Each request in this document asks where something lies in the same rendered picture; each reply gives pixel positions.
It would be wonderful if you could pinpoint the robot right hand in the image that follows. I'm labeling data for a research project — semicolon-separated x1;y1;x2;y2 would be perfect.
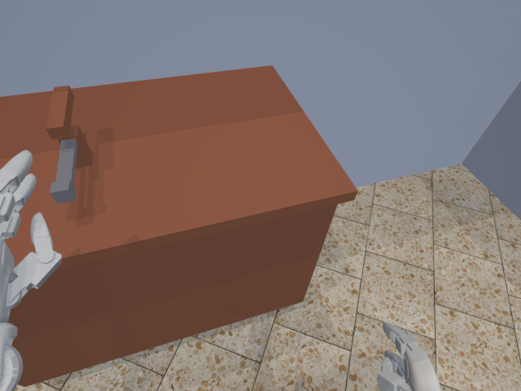
377;322;441;391

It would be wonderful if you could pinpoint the robot left hand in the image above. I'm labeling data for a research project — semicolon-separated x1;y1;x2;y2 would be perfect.
0;150;62;323

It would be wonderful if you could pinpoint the counter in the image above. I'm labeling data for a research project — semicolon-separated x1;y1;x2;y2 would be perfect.
0;65;358;387

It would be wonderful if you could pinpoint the tap lever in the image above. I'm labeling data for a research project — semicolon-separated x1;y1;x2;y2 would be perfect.
50;138;77;204

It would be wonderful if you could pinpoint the robot left forearm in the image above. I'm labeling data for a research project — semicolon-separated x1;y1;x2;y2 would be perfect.
0;323;23;391

